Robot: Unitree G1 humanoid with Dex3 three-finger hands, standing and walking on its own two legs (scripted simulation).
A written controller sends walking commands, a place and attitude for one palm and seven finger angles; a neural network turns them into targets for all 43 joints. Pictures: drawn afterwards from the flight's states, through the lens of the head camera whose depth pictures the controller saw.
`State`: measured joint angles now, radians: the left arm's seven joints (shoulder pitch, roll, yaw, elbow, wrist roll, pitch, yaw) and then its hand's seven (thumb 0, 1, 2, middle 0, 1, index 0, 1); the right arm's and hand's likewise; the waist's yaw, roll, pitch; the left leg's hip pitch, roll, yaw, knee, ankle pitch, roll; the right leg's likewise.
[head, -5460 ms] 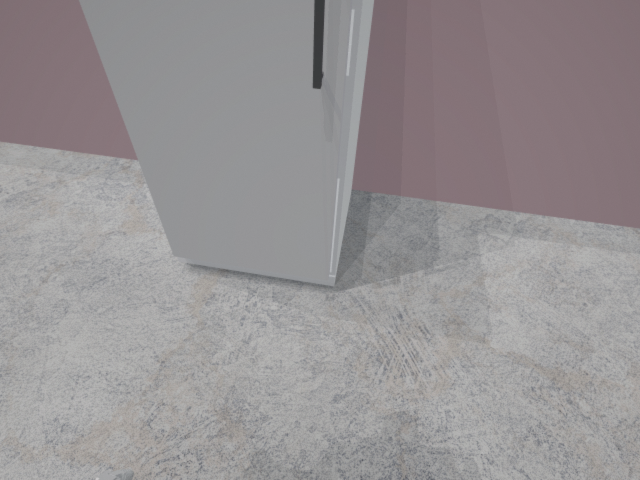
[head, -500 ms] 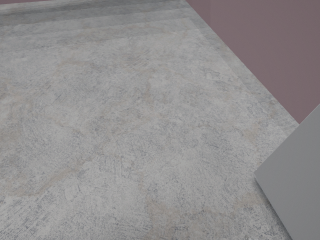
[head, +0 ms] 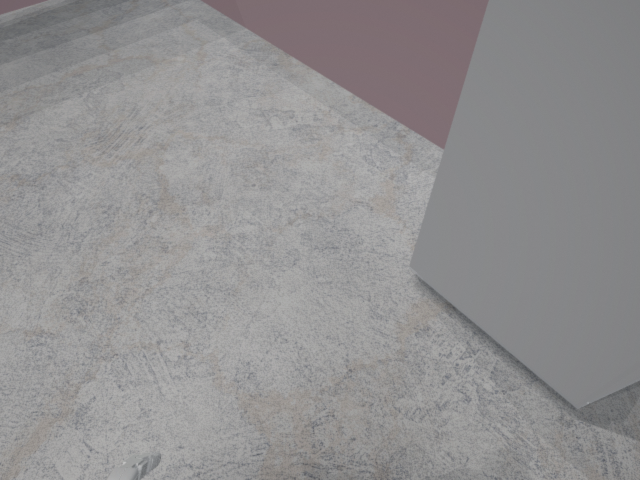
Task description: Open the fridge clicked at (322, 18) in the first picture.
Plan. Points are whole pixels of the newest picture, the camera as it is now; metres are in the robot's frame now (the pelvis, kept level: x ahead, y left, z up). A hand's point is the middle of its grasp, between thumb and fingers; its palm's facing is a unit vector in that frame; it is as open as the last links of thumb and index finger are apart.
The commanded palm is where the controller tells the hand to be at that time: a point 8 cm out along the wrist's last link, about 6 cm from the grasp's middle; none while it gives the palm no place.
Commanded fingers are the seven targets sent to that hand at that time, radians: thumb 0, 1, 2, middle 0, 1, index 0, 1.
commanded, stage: turn to face it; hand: right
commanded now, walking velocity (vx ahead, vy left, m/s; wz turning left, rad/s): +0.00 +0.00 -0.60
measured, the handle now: out of the picture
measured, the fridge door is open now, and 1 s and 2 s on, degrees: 0 0 0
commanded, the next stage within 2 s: take the last steps up to it in 1.38 s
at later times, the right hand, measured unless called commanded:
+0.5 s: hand out of the picture +0.09 -0.21 -0.12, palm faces +0.26 +0.92 -0.29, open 7.4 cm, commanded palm none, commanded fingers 0.00 -0.90 -0.90 0.20 0.30 0.20 0.30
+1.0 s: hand out of the picture -0.13 -0.22 -0.17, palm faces +0.58 +0.77 -0.26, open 7.4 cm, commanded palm none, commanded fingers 0.00 -0.90 -0.90 0.20 0.30 0.20 0.30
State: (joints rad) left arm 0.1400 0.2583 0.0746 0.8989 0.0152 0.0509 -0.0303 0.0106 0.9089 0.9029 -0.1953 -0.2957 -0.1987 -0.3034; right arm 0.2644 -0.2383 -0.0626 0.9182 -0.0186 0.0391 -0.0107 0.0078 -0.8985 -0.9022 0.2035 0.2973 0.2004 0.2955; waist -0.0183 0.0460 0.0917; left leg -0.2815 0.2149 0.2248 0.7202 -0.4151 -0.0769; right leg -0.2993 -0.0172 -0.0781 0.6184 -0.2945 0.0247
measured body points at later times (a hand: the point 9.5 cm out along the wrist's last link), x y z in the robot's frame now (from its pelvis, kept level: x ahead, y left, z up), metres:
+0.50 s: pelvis +0.00 +0.02 +0.01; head +0.03 +0.04 +0.46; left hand +0.11 +0.26 -0.15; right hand +0.08 -0.26 -0.10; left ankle +0.04 +0.13 -0.72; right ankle -0.01 -0.11 -0.72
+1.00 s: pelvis -0.04 -0.01 +0.01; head -0.03 -0.06 +0.45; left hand +0.20 +0.15 -0.11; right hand -0.16 -0.26 -0.15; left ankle +0.02 +0.13 -0.67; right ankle -0.08 -0.10 -0.72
